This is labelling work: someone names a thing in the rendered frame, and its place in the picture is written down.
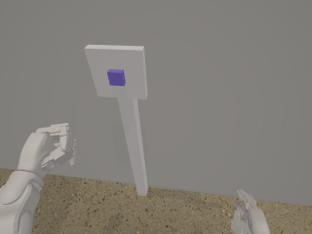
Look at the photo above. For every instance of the panel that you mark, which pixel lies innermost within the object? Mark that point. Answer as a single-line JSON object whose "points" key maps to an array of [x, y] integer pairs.
{"points": [[131, 59]]}

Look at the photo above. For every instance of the right robot hand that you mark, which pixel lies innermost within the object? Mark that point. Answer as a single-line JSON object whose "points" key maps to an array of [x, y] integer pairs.
{"points": [[254, 221]]}

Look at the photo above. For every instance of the left robot hand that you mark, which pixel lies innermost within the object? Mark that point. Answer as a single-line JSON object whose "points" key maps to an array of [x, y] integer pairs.
{"points": [[39, 154]]}

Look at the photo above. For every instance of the button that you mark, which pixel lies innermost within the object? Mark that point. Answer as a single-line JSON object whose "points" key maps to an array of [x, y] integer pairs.
{"points": [[116, 77]]}

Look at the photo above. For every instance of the left robot forearm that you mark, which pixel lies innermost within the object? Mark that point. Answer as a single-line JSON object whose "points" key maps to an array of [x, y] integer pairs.
{"points": [[19, 197]]}

